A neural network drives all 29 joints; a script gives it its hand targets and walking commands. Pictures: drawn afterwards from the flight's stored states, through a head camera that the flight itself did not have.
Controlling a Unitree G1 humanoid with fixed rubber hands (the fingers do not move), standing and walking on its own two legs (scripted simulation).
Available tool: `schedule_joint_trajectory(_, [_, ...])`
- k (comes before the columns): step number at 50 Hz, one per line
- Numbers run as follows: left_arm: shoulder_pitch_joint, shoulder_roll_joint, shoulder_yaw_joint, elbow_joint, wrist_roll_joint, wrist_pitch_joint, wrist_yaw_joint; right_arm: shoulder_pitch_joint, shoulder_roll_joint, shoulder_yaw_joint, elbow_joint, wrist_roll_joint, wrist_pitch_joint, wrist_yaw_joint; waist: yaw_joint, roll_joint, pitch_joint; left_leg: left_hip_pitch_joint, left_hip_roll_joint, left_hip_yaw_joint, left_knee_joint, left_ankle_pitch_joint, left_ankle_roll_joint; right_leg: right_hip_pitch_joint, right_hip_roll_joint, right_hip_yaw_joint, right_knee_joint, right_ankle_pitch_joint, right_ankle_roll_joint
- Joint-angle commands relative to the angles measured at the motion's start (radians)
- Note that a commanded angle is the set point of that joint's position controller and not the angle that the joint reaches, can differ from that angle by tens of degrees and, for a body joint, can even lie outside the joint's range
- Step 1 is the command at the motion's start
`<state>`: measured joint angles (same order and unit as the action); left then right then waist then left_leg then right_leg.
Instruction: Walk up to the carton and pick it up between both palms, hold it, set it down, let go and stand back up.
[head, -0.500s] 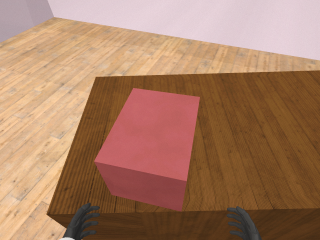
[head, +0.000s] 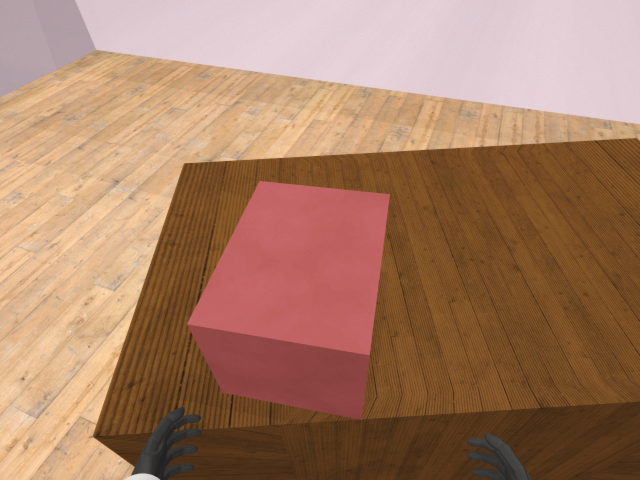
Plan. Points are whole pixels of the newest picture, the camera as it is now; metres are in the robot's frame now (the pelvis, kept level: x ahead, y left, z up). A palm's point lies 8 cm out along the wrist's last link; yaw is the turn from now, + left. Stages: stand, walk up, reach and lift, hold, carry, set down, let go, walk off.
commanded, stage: let go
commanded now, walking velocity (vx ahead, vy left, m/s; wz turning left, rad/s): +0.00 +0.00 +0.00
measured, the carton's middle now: (307, 292) +0.42 +0.05 -0.03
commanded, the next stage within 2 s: stand in 0.24 s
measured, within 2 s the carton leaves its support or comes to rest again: neither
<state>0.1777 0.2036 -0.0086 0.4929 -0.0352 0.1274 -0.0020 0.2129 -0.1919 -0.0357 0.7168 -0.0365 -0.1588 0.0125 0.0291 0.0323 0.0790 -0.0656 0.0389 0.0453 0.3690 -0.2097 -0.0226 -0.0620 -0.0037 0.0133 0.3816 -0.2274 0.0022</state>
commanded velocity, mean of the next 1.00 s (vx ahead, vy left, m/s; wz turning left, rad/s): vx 0.00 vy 0.00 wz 0.00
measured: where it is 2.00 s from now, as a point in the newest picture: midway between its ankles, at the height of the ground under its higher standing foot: outside the picture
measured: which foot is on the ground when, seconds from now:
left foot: down 0.00-1.00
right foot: down 0.00-1.00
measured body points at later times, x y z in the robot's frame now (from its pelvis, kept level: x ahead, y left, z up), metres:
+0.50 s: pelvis +0.00 -0.01 -0.01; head +0.00 -0.01 +0.44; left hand +0.11 +0.28 -0.10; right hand +0.12 -0.29 -0.12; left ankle +0.00 +0.13 -0.74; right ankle -0.01 -0.12 -0.75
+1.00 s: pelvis -0.01 +0.00 +0.00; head -0.02 +0.00 +0.45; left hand +0.05 +0.31 -0.11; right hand +0.09 -0.28 -0.12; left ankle +0.00 +0.13 -0.75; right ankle -0.01 -0.12 -0.75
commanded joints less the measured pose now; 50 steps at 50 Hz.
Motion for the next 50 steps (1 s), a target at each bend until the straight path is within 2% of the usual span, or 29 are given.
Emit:
schedule_joint_trajectory(1, [-0.099,0.076,-0.001,-0.066,0.006,0.026,-0.003,-0.1,-0.083,-0.033,-0.15,-0.004,-0.033,-0.008,-0.013,-0.09,-0.006,0.036,-0.032,0.041,-0.047,0.036,0.022,-0.122,0.024,-0.048,-0.099,0.023,-0.014])
schedule_joint_trajectory(3, [-0.083,0.063,0.012,-0.052,0.025,0.027,-0.003,-0.089,-0.096,-0.03,-0.154,-0.003,-0.033,-0.001,0.006,-0.074,-0.034,0.058,-0.028,0.04,-0.051,0.049,0.012,-0.108,0.038,-0.059,-0.102,0.038,-0.009])
schedule_joint_trajectory(5, [-0.095,0.074,0.01,-0.055,0.014,0.028,0.001,-0.106,-0.106,-0.033,-0.183,-0.015,-0.026,-0.001,-0.021,-0.11,-0.057,0.042,-0.028,0.05,-0.039,0.05,0.014,-0.124,0.038,-0.054,-0.096,0.032,-0.012])
schedule_joint_trajectory(8, [-0.097,0.077,0.007,-0.058,0.018,0.015,-0.003,-0.096,-0.09,-0.022,-0.162,-0.01,-0.028,-0.003,-0.017,-0.113,-0.034,0.046,-0.04,0.046,-0.035,0.044,0.021,-0.134,0.027,-0.047,-0.099,0.021,-0.006])
schedule_joint_trajectory(9, [-0.107,0.079,-0.004,-0.058,0.021,0.018,0.0,-0.106,-0.099,-0.035,-0.171,-0.016,-0.022,-0.005,-0.016,-0.057,-0.054,0.064,-0.032,0.047,-0.034,0.049,0.018,-0.126,0.025,-0.045,-0.101,0.024,-0.01])
schedule_joint_trajectory(12, [-0.091,0.064,0.005,-0.051,0.032,0.021,-0.007,-0.076,-0.09,-0.028,-0.18,-0.027,-0.01,-0.001,-0.023,-0.091,-0.023,0.05,-0.044,0.054,-0.05,0.04,0.017,-0.121,0.027,-0.043,-0.108,0.031,-0.009])
schedule_joint_trajectory(13, [-0.038,0.234,0.1,-0.017,0.09,-0.079,0.012,-0.008,-0.188,-0.033,-0.063,0.001,0.072,-0.007,-0.016,-0.07,-0.076,-0.118,0.038,-0.082,0.021,0.248,0.016,-0.067,-0.061,-0.001,-0.018,0.175,0.015])
schedule_joint_trajectory(14, [0.007,0.251,0.101,0.006,0.083,-0.116,0.016,0.015,-0.25,-0.057,-0.075,0.014,0.093,-0.009,-0.018,-0.078,-0.114,-0.104,0.051,-0.065,0.043,0.271,0.02,-0.035,-0.083,0.028,-0.012,0.242,0.016])
schedule_joint_trajectory(16, [0.029,0.239,0.105,0.004,0.064,-0.155,0.006,-0.031,-0.27,-0.066,-0.081,0.015,0.106,-0.016,0.019,-0.06,-0.183,-0.097,0.064,-0.075,0.057,0.22,0.043,-0.028,-0.092,0.026,0.028,0.209,0.01])
schedule_joint_trajectory(17, [-0.01,0.264,0.103,0.011,0.071,-0.165,0.013,-0.037,-0.273,-0.07,-0.074,0.018,0.098,-0.01,-0.003,-0.085,-0.148,-0.105,0.068,-0.088,0.052,0.258,0.035,-0.052,-0.105,0.026,0.037,0.272,0.005])
schedule_joint_trajectory(18, [0.024,0.257,0.111,0.02,0.067,-0.167,0.02,-0.019,-0.244,-0.069,-0.071,0.018,0.103,-0.008,-0.004,-0.08,-0.132,-0.108,0.066,-0.081,0.048,0.172,0.028,-0.083,-0.1,0.014,0.019,0.173,0.006])
schedule_joint_trajectory(20, [0.037,0.213,0.094,0.047,0.056,-0.174,0.02,-0.064,-0.208,-0.051,-0.038,0.009,0.114,0.005,0.016,-0.088,-0.116,-0.133,0.058,-0.091,0.052,0.098,0.036,-0.1,-0.103,0.039,0.005,0.129,-0.005])
schedule_joint_trajectory(21, [-0.005,0.226,0.085,0.041,0.066,-0.174,0.015,-0.073,-0.207,-0.049,-0.032,0.019,0.117,0.007,-0.012,-0.027,-0.141,-0.133,0.046,-0.089,0.053,0.12,0.028,-0.091,-0.106,0.034,0.019,0.19,-0.009])
schedule_joint_trajectory(23, [0.016,0.271,0.097,0.06,0.059,-0.181,0.017,-0.028,-0.27,-0.066,0.011,0.011,0.117,0.008,-0.012,-0.069,-0.133,-0.143,0.051,-0.104,0.031,0.083,0.038,-0.073,-0.1,0.037,-0.003,0.118,-0.016])
schedule_joint_trajectory(24, [0.015,0.26,0.093,0.058,0.051,-0.178,0.011,-0.069,-0.264,-0.063,-0.004,0.011,0.116,0.007,-0.017,-0.024,-0.16,-0.102,0.054,-0.102,0.055,0.083,0.034,-0.103,-0.104,0.039,0.003,0.125,-0.011])
schedule_joint_trajectory(25, [0.005,0.276,0.093,0.08,0.051,-0.183,0.01,-0.026,-0.256,-0.055,0.01,0.021,0.108,0.008,-0.034,-0.082,-0.115,-0.111,0.061,-0.13,0.047,0.108,0.037,-0.131,-0.106,0.032,-0.016,0.11,-0.014])
schedule_joint_trajectory(27, [0.042,0.255,0.09,0.1,0.04,-0.189,0.012,-0.029,-0.277,-0.052,0.04,0.017,0.113,0.011,-0.012,-0.049,-0.096,-0.146,0.07,-0.122,0.047,0.078,0.047,-0.103,-0.11,0.044,-0.036,0.093,-0.015])
schedule_joint_trajectory(28, [0.013,0.325,0.092,0.092,0.05,-0.189,0.011,-0.019,-0.306,-0.057,0.038,0.022,0.117,0.003,-0.054,0.015,-0.084,-0.123,0.063,-0.123,0.028,0.086,0.043,-0.131,-0.122,0.05,-0.028,0.108,-0.016])
schedule_joint_trajectory(29, [0.023,0.323,0.099,0.115,0.048,-0.186,0.012,-0.032,-0.287,-0.047,0.05,0.017,0.118,0.009,-0.026,-0.051,-0.111,-0.12,0.065,-0.124,0.031,0.14,0.042,-0.096,-0.119,0.033,-0.023,0.097,-0.02])
schedule_joint_trajectory(31, [0.038,0.33,0.095,0.127,0.046,-0.184,0.008,0.008,-0.321,-0.048,0.069,0.027,0.116,0.011,-0.049,0.031,-0.089,-0.119,0.068,-0.117,0.03,0.108,0.04,-0.118,-0.115,0.05,-0.035,0.101,-0.021])
schedule_joint_trajectory(34, [0.042,0.342,0.09,0.157,0.048,-0.183,0.006,0.008,-0.309,-0.038,0.08,0.027,0.111,0.007,-0.046,-0.024,-0.105,-0.12,0.06,-0.139,-0.007,0.009,0.038,-0.128,-0.113,0.029,-0.051,-0.065,-0.032])
schedule_joint_trajectory(38, [0.057,0.345,0.089,0.208,0.043,-0.195,0.014,-0.036,-0.357,-0.041,0.113,0.018,0.098,0.002,-0.024,-0.048,-0.106,-0.154,0.079,-0.151,-0.004,0.153,0.05,-0.032,-0.119,0.033,-0.022,0.126,-0.022])
schedule_joint_trajectory(39, [0.08,0.357,0.093,0.22,0.036,-0.195,0.011,-0.025,-0.355,-0.041,0.123,0.018,0.094,-0.002,-0.021,-0.066,-0.124,-0.113,0.074,-0.15,-0.006,0.156,0.046,-0.043,-0.119,0.025,-0.037,0.081,-0.024])
schedule_joint_trajectory(40, [0.086,0.327,0.084,0.231,0.043,-0.191,0.014,-0.04,-0.345,-0.032,0.131,0.017,0.099,-0.001,-0.014,0.017,-0.087,-0.14,0.076,-0.151,-0.001,0.156,0.051,-0.045,-0.118,0.044,-0.036,0.108,-0.027])
schedule_joint_trajectory(42, [0.12,0.35,0.09,0.249,0.037,-0.184,0.016,-0.026,-0.32,-0.016,0.145,0.02,0.11,-0.004,-0.012,0.005,-0.037,-0.158,0.068,-0.139,-0.022,0.109,0.04,-0.069,-0.122,0.037,-0.057,0.073,-0.025])
schedule_joint_trajectory(44, [0.053,0.36,0.091,0.245,0.049,-0.182,0.018,-0.014,-0.318,-0.021,0.149,0.023,0.112,-0.005,-0.051,-0.006,-0.079,-0.115,0.083,-0.143,-0.019,0.111,0.045,-0.067,-0.135,0.045,-0.067,0.083,-0.028])
schedule_joint_trajectory(45, [0.098,0.36,0.092,0.253,0.035,-0.185,0.018,-0.042,-0.366,-0.032,0.15,0.025,0.113,-0.011,-0.026,-0.041,-0.085,-0.13,0.079,-0.156,-0.029,0.113,0.051,-0.047,-0.122,0.028,-0.066,0.06,-0.02])
schedule_joint_trajectory(48, [0.072,0.311,0.071,0.275,0.03,-0.178,0.019,-0.035,-0.331,-0.022,0.175,0.027,0.114,-0.011,-0.039,-0.055,-0.008,-0.16,0.073,-0.148,-0.061,0.051,0.047,-0.078,-0.122,0.022,-0.065,0.016,-0.008])
schedule_joint_trajectory(50, [0.106,0.31,0.073,0.296,0.027,-0.179,0.018,-0.015,-0.32,-0.012,0.184,0.027,0.111,-0.007,-0.031,-0.015,-0.062,-0.187,0.081,-0.185,-0.066,0.01,0.054,-0.014,-0.113,0.015,-0.067,0.047,-0.01])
